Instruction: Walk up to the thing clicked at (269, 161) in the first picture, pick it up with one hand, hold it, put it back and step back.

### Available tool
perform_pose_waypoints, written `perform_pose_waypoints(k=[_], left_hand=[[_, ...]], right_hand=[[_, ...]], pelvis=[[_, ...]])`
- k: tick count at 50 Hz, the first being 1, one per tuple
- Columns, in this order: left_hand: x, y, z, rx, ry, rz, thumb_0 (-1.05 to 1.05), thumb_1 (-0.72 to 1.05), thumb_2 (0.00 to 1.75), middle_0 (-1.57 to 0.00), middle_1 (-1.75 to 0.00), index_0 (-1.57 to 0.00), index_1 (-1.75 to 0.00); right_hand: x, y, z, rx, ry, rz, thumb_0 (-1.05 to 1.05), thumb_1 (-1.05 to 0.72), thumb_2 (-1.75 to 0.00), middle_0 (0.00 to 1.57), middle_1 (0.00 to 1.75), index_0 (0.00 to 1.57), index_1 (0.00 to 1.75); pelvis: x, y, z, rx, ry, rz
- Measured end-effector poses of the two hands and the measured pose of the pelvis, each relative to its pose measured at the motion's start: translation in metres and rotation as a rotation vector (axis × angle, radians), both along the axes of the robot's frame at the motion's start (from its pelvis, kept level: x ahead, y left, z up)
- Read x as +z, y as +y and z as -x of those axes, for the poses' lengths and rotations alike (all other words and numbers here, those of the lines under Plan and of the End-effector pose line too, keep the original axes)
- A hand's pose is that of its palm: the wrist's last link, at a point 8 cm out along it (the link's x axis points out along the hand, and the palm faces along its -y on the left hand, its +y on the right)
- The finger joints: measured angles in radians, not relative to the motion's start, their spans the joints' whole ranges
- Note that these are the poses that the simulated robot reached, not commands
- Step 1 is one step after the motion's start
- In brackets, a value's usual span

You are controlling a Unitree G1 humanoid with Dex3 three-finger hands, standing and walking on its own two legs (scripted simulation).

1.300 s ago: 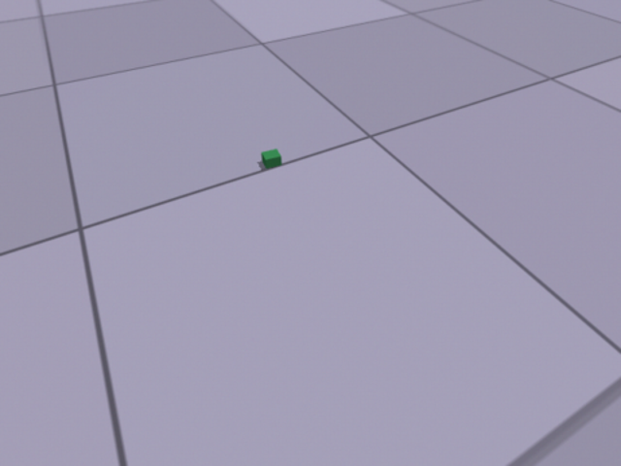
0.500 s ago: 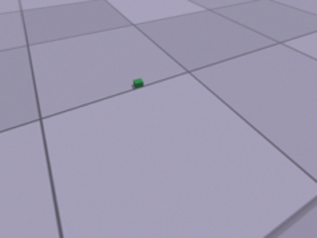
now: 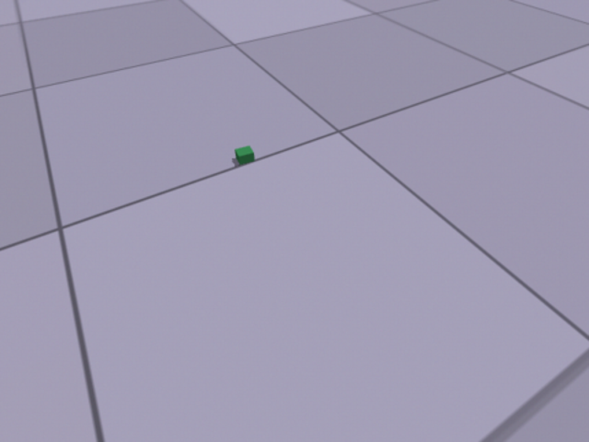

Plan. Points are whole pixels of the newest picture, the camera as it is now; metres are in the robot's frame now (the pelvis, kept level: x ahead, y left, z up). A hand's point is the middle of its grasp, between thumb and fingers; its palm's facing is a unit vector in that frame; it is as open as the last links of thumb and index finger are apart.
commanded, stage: walk up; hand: left
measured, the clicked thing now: (244, 155) +1.72 +0.29 -0.75
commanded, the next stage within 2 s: none
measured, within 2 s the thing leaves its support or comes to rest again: neither
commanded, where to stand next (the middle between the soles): +1.37 +0.05 m, yaw +1 degrees
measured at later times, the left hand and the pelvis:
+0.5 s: hand out of the picture +0.18 +0.25 -0.16, palm faces +0.10 -0.93 -0.35, open 7.4 cm; pelvis +0.20 -0.03 -0.02, yaw +5 degrees
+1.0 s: hand (191, 236) +0.58 +0.24 -0.14, palm faces +0.02 -0.90 -0.43, open 7.4 cm; pelvis +0.49 -0.05 -0.03, yaw +3 degrees
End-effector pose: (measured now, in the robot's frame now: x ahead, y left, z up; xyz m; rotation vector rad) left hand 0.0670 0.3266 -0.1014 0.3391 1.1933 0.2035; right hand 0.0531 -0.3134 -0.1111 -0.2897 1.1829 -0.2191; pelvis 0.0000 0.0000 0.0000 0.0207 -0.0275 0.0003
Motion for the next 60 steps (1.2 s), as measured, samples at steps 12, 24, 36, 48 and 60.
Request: perform_pose_waypoints(k=[12,24,36,48,60], left_hand=[[0.016,-0.032,-0.024,0.081,-0.048,-0.079,0.01,0.90,0.90,-0.20,-0.30,-0.20,-0.30],[-0.017,-0.036,-0.088,0.149,0.045,0.007,0.01,0.90,0.90,-0.20,-0.30,-0.20,-0.30],[-0.020,-0.013,-0.282,0.038,-0.025,0.033,0.01,0.90,0.90,-0.20,-0.30,-0.20,-0.30],[0.002,-0.033,-0.482,-0.041,-0.150,-0.062,0.01,0.90,0.90,-0.20,-0.30,-0.20,-0.30],[0.016,-0.059,-0.532,0.047,-0.065,-0.037,0.01,0.90,0.90,-0.20,-0.30,-0.20,-0.30]], right_hand=[[-0.008,-0.063,-0.098,0.061,-0.004,0.014,0.01,-0.91,-0.90,0.20,0.30,0.20,0.30],[0.011,-0.033,-0.269,0.204,-0.063,0.014,0.01,-0.90,-0.90,0.20,0.30,0.20,0.30],[0.018,0.005,-0.380,0.144,-0.152,0.022,0.00,-0.90,-0.90,0.21,0.30,0.20,0.30],[-0.030,-0.058,-0.455,0.062,-0.004,0.012,0.01,-0.90,-0.90,0.21,0.30,0.20,0.30],[-0.007,-0.048,-0.625,0.160,-0.050,-0.032,0.01,-0.91,-0.90,0.20,0.30,0.20,0.30]], pelvis=[[-0.006,-0.046,-0.076,0.034,-0.037,0.033],[-0.012,-0.035,-0.191,0.077,-0.016,0.052],[-0.009,-0.008,-0.322,0.054,-0.015,0.000],[-0.031,-0.045,-0.469,0.051,-0.017,-0.005],[-0.004,-0.052,-0.580,0.057,-0.009,0.018]])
